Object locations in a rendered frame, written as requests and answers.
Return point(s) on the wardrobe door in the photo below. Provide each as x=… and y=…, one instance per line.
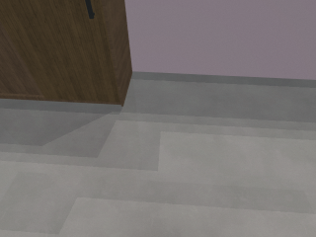
x=68, y=54
x=15, y=77

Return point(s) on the handle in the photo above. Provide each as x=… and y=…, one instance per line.
x=89, y=9

